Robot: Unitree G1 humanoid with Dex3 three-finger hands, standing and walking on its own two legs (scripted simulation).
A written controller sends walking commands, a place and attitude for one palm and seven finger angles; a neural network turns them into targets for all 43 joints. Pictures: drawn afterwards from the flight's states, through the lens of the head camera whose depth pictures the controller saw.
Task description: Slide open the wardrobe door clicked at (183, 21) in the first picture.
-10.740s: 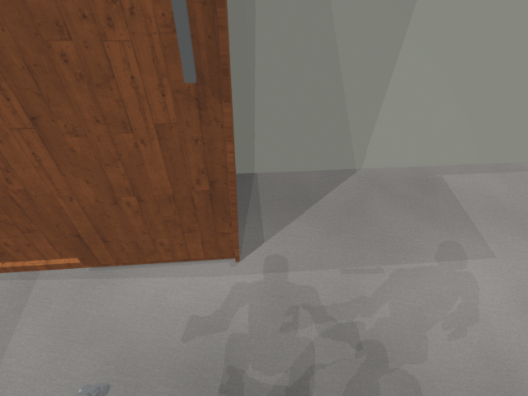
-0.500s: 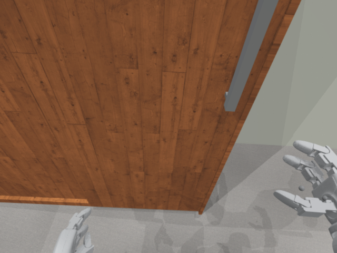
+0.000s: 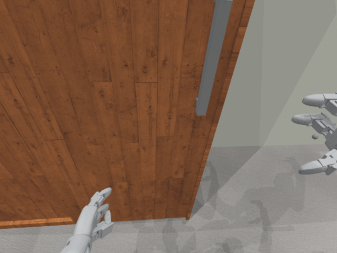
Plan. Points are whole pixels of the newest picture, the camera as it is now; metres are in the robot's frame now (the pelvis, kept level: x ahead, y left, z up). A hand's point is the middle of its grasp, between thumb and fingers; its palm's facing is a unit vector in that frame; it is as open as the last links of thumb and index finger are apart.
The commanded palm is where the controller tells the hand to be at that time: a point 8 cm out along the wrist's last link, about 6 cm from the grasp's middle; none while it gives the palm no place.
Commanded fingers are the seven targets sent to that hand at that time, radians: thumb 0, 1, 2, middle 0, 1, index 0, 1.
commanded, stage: raise the hand with hooked fingers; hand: right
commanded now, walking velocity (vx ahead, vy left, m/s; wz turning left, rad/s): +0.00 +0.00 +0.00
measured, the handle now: (208, 62) +0.48 -0.10 +0.25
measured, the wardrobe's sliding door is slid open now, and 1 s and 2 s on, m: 0.00 0.00 0.00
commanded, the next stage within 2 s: move the hooked fingers beside the handle in 0.68 s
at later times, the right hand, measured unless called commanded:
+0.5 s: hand (318, 119) +0.28 -0.26 +0.25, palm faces +0.04 +0.99 -0.15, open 14.0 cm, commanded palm +0.24 -0.31 +0.27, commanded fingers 0.00 0.50 -0.30 0.30 1.20 0.30 1.20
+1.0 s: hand (308, 111) +0.29 -0.25 +0.26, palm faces +0.06 +0.99 -0.13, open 14.0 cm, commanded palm +0.26 -0.28 +0.26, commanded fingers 0.00 0.50 -0.30 0.30 1.20 0.30 1.20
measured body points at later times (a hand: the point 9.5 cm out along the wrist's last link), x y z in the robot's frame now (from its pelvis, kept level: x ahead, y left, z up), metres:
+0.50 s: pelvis +0.00 +0.01 +0.00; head -0.04 +0.03 +0.45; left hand +0.20 +0.23 -0.06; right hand +0.27 -0.32 +0.26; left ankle +0.00 +0.11 -0.74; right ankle +0.01 -0.07 -0.74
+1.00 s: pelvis +0.00 +0.02 +0.00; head -0.04 +0.05 +0.44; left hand +0.21 +0.23 -0.07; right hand +0.28 -0.30 +0.27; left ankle +0.00 +0.11 -0.74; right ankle +0.01 -0.07 -0.74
